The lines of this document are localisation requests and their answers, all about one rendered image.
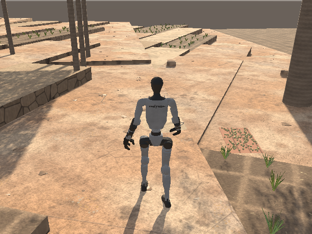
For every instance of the left robot forearm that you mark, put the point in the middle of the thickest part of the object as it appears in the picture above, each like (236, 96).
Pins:
(131, 130)

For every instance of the right robot thigh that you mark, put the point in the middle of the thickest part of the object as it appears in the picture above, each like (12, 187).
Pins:
(166, 153)

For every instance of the robot right hand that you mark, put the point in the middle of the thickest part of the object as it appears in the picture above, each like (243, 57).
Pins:
(173, 129)

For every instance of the robot right upper arm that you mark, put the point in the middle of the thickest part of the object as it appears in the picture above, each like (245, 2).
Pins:
(173, 108)

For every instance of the robot left hand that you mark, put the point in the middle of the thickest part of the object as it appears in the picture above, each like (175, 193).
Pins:
(126, 142)

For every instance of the robot head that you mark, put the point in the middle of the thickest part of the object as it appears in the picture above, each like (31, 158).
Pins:
(156, 84)

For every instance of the robot left upper arm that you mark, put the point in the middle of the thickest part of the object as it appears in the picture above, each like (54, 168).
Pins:
(138, 111)

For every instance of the right robot forearm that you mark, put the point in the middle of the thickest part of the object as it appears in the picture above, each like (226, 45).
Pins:
(177, 125)

